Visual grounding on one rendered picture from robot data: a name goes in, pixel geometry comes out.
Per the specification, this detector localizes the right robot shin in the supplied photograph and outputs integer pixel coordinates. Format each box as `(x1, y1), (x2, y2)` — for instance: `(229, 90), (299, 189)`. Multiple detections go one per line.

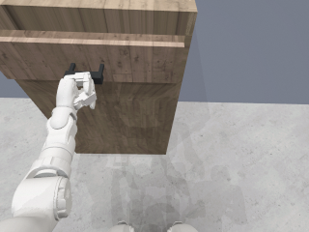
(173, 221), (183, 226)

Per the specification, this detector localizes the robot shin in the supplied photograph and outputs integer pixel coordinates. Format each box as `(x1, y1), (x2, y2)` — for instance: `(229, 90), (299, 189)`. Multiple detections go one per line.
(117, 221), (128, 225)
(173, 221), (183, 226)

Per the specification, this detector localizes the handle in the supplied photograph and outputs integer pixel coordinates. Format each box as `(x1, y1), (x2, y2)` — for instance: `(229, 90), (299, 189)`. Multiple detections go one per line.
(63, 63), (104, 85)

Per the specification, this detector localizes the left robot forearm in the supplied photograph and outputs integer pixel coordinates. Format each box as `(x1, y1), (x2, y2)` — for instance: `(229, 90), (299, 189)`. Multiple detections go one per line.
(11, 106), (77, 218)

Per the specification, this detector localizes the drawer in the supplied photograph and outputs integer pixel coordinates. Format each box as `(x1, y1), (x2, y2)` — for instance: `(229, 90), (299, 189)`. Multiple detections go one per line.
(0, 30), (184, 83)

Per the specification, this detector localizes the cabinet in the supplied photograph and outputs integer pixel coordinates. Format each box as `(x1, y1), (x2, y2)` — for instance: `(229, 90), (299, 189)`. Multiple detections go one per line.
(0, 0), (198, 155)

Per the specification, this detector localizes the left robot upper arm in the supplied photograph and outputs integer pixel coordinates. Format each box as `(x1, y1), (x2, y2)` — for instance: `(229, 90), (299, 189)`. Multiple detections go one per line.
(0, 176), (72, 232)

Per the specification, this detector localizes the robot left hand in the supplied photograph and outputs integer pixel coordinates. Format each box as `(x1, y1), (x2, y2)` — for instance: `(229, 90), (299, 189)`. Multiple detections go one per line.
(56, 72), (97, 114)

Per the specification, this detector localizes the left robot shin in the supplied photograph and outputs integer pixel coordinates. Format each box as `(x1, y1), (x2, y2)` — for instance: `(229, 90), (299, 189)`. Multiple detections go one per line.
(117, 221), (128, 225)

